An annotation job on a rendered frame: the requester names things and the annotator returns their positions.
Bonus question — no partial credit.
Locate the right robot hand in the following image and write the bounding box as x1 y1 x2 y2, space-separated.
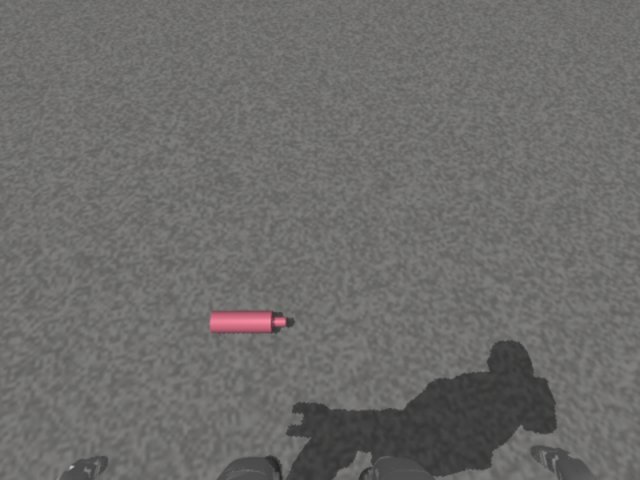
530 445 597 480

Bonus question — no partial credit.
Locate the left robot hand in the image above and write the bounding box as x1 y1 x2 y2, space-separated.
57 456 108 480

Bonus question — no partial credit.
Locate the bottle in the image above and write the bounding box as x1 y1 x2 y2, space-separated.
210 311 286 333

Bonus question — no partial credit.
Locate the left robot foot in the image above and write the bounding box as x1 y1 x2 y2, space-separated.
265 457 281 480

